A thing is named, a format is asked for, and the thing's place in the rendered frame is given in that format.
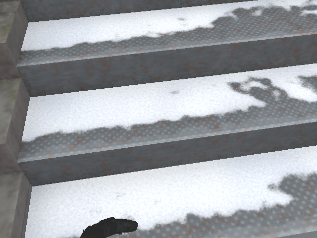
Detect left robot hand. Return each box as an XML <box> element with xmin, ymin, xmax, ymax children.
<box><xmin>79</xmin><ymin>217</ymin><xmax>138</xmax><ymax>238</ymax></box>

